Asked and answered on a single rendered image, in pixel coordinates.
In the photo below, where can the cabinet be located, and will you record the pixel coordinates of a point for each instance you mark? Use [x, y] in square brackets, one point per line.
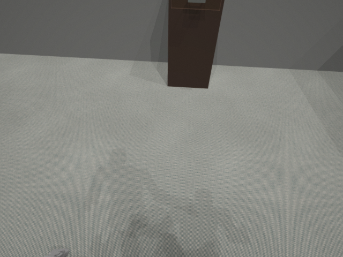
[192, 38]

